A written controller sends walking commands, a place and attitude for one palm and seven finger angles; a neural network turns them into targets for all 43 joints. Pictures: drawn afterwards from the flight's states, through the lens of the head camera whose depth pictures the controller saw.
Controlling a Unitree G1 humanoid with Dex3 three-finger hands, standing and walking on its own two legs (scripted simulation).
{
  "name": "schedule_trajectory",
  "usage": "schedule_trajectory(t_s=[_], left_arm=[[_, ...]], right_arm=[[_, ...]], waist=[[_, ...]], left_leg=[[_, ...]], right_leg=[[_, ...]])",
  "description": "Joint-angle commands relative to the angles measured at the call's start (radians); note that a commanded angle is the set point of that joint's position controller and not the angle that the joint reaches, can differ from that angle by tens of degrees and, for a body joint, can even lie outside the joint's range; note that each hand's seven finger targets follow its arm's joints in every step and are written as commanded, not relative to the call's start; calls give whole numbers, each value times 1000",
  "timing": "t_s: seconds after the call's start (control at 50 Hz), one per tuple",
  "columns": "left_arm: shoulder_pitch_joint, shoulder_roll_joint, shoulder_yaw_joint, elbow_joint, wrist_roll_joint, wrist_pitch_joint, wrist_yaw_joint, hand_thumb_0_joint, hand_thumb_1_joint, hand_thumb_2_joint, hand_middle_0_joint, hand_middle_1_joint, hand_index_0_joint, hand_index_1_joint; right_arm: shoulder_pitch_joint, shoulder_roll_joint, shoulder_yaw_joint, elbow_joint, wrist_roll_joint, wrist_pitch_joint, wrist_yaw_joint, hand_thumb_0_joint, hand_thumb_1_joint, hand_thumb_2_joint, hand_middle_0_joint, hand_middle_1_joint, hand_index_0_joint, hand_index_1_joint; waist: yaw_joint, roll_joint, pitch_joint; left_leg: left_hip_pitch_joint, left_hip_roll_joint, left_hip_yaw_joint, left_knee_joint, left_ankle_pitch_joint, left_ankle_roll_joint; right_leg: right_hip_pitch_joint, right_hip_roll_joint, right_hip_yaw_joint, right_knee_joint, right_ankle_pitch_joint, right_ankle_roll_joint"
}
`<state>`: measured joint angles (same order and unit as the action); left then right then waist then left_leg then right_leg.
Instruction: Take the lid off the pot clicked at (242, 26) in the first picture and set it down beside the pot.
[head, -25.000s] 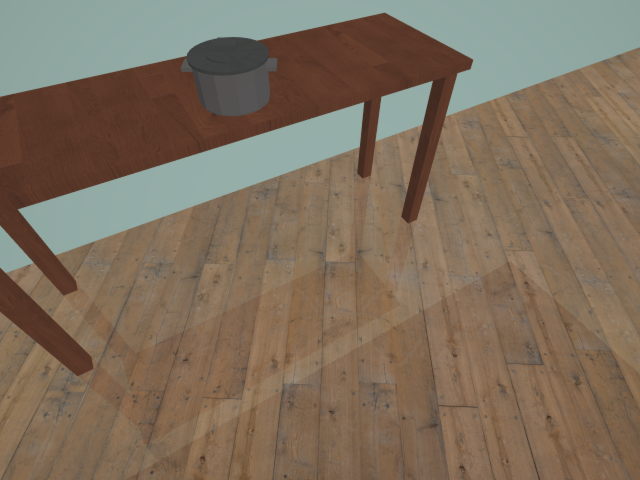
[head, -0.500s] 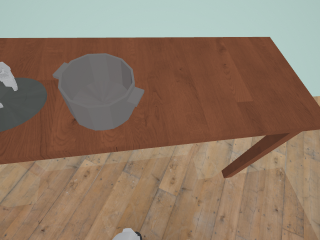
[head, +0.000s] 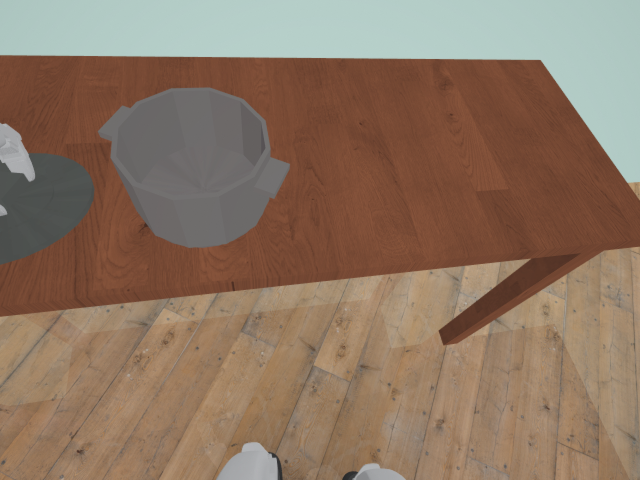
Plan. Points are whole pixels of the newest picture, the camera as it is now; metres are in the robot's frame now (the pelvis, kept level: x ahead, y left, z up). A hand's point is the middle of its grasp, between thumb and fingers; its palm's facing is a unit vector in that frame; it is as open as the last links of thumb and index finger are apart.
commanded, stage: lower the lid onto the table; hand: left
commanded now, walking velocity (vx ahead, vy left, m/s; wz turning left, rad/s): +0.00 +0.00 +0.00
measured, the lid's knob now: out of the picture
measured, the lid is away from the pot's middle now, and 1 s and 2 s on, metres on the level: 0.24 0.24 0.24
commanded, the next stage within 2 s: open the fingers wide in 0.10 s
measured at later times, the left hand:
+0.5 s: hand out of the picture +0.42 +0.38 +0.05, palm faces -0.41 -0.15 -0.90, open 8.3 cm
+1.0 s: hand out of the picture +0.43 +0.39 +0.06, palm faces -0.44 -0.14 -0.89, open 9.7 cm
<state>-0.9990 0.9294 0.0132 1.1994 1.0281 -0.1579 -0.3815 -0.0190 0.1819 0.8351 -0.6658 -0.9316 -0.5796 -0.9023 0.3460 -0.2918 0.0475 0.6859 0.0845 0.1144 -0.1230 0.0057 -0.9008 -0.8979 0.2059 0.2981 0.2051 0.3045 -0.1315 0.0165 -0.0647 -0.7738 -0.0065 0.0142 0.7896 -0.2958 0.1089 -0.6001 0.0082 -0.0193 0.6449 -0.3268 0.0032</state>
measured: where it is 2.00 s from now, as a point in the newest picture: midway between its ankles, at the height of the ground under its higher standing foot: outside the picture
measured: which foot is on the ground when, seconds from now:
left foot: down 0.00-1.00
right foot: down 0.00-1.00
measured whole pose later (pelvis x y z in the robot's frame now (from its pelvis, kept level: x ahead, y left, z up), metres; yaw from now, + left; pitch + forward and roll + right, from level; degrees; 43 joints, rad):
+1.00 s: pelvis +0.00 +0.00 -0.01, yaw +0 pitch +17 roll -6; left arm -0.92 0.94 0.07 1.12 1.03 -0.19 -0.34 0.00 0.13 0.68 -0.44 -0.92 -0.43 -0.91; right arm 0.33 -0.28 0.04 0.67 0.08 0.17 -0.11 0.01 -0.90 -0.90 0.21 0.30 0.20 0.30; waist -0.12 0.02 -0.08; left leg -0.83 0.00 0.01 0.85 -0.32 0.10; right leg -0.66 0.02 -0.02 0.71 -0.36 0.00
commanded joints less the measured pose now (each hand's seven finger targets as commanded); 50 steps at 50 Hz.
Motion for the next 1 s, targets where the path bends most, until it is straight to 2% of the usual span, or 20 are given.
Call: schedule_trajectory(t_s=[0.0, 0.06, 0.08, 0.1, 0.16, 0.18, 0.2, 0.24, 0.26, 0.3, 0.38, 0.42, 0.48, 0.56, 0.6, 0.66, 0.7, 0.86, 0.92, 0.98], left_arm=[[-464, 352, 79, -199, -15, 6, 56, 0, 578, 1029, -811, -1015, -794, -1018], [-474, 350, 67, -180, -11, 14, 55, 0, 578, 1029, -811, -1015, -794, -1018], [-471, 332, 58, -213, -14, 4, 53, 0, 578, 1029, -811, -1015, -794, -1018], [-481, 315, 41, -199, -5, 8, 53, 0, 578, 1029, -811, -1015, -794, -1018], [-451, 322, 51, -147, -3, 13, 54, 0, 578, 1029, -811, -1015, -794, -1018], [-232, 338, 133, -189, -20, -4, 49, 0, 578, 1029, -811, -1015, -794, -1018], [-251, 412, 211, -315, 9, -44, 69, 0, 569, 1008, -797, -1016, -780, -1019], [-305, 335, 149, -312, 8, -48, 91, 0, 550, 966, -769, -1017, -753, -1020], [-310, 356, 164, -276, 2, -39, 103, 0, 539, 948, -755, -1018, -740, -1020], [-352, 434, 210, -304, -1, -39, 122, 0, 516, 916, -728, -1017, -714, -1020], [-339, 385, 163, -299, 17, -20, 145, 0, 462, 867, -677, -1011, -664, -1013], [-346, 363, 132, -252, 19, -1, 147, 0, 432, 850, -653, -1004, -641, -1006], [-371, 335, 110, -319, 4, -5, 131, 0, 384, 829, -620, -991, -609, -993], [-367, 337, 94, -238, -3, 10, 115, 0, 319, 803, -576, -970, -567, -972], [-363, 346, 106, -255, -2, -2, 105, 0, 288, 788, -554, -960, -546, -962], [-341, 346, 104, -218, -1, -2, 98, 0, 242, 762, -520, -947, -513, -948], [-354, 339, 105, -267, -5, -16, 91, 0, 212, 744, -497, -939, -491, -940], [-326, 335, 112, -247, -6, -18, 83, 0, 94, 667, -404, -909, -402, -909], [-329, 358, 142, -292, -7, -30, 86, 0, 52, 635, -369, -899, -367, -900], [-319, 306, 108, -286, -19, -30, 85, 0, 8, 606, -334, -888, -334, -888]], right_arm=[[133, -220, -69, -44, -3, -15, -21, 0, -900, -900, 200, 300, 200, 300], [139, -225, -68, -41, -1, -12, -18, 0, -900, -900, 200, 300, 200, 300], [131, -219, -65, -50, -1, -14, -21, 0, -900, -900, 200, 300, 200, 300], [138, -219, -70, -41, -4, -12, -18, 0, -900, -900, 200, 300, 200, 300], [142, -222, -68, -50, 0, -6, -17, 0, -900, -900, 200, 300, 200, 300], [126, -198, -74, -99, 3, -9, -2, 0, -900, -900, 200, 300, 200, 300], [120, -209, -87, -87, -19, 12, -1, 0, -900, -900, 200, 300, 200, 300], [106, -202, -92, -79, -17, 32, 7, 0, -900, -900, 200, 300, 200, 300], [110, -208, -92, -75, -14, 38, 9, 0, -900, -900, 200, 300, 200, 300], [109, -215, -86, -76, -11, 40, 2, 0, -900, -900, 200, 300, 200, 300], [98, -206, -80, -78, -7, 32, 3, 0, -900, -900, 200, 300, 200, 300], [97, -210, -79, -69, -7, 34, 4, 0, -900, -900, 200, 300, 200, 300], [94, -204, -76, -78, -5, 19, -3, 0, -900, -900, 200, 300, 200, 300], [95, -212, -71, -73, -1, 19, -9, 0, -900, -900, 200, 300, 200, 300], [96, -209, -72, -71, -3, 13, -16, 0, -900, -900, 200, 300, 200, 300], [95, -210, -69, -76, 0, 14, -15, 0, -900, -900, 200, 300, 200, 300], [96, -208, -74, -73, -4, 13, -17, 0, -900, -900, 200, 300, 200, 300], [107, -209, -80, -73, -2, 30, -7, 0, -900, -900, 200, 300, 200, 300], [107, -205, -84, -70, -7, 34, -5, 0, -900, -900, 200, 300, 200, 300], [103, -201, -79, -74, -4, 33, -3, 0, -900, -900, 200, 300, 200, 300]], waist=[[-7, 238, -444], [-12, 216, -415], [-1, 246, -444], [-13, 267, -445], [-18, 202, -403], [65, 227, -466], [53, 234, -504], [18, 246, -461], [12, 194, -422], [22, 217, -463], [26, 266, -445], [9, 235, -404], [20, 275, -451], [-2, 201, -381], [6, 232, -414], [1, 187, -374], [9, 246, -425], [6, 207, -412], [15, 257, -460], [13, 222, -427]], left_leg=[[673, 42, -161, -83, 324, -74], [625, 40, -160, -86, 257, -69], [655, 44, -160, -78, 331, -75], [668, 46, -164, -71, 327, -80], [600, 38, -165, -68, 235, -68], [639, 29, -158, -71, 375, -87], [661, 45, -160, -52, 439, -96], [651, 43, -157, -49, 394, -86], [607, 42, -156, -58, 311, -73], [609, 39, -157, -71, 274, -69], [635, 38, -168, -83, 252, -80], [588, 33, -159, -84, 161, -70], [651, 39, -170, -89, 227, -72], [555, 27, -151, -88, 118, -56], [605, 33, -156, -79, 187, -61], [543, 25, -142, -68, 174, -55], [612, 35, -148, -63, 258, -64], [592, 33, -148, -51, 285, -65], [655, 39, -159, -44, 356, -75], [634, 38, -156, -52, 349, -69]], right_leg=[[-210, 80, -50, -45, 60, -32], [-218, 80, -52, -36, 46, -34], [-224, 82, -55, -26, 60, -37], [-251, 83, -54, -23, 48, -34], [-252, 82, -52, -18, 28, -34], [-194, 87, -66, -3, 54, -46], [-213, 89, -62, 2, 60, -45], [-250, 87, -56, -9, 44, -37], [-241, 87, -55, -13, 28, -34], [-212, 84, -50, -9, 23, -36], [-243, 83, -59, -7, 4, -43], [-245, 82, -55, -12, -9, -41], [-239, 80, -59, -9, 5, -44], [-220, 78, -52, -18, -5, -39], [-233, 79, -52, -12, 2, -38], [-219, 82, -53, -10, 13, -39], [-237, 81, -53, -4, 22, -38], [-244, 87, -57, -2, 31, -39], [-256, 87, -58, 1, 35, -40], [-255, 87, -61, -2, 36, -40]])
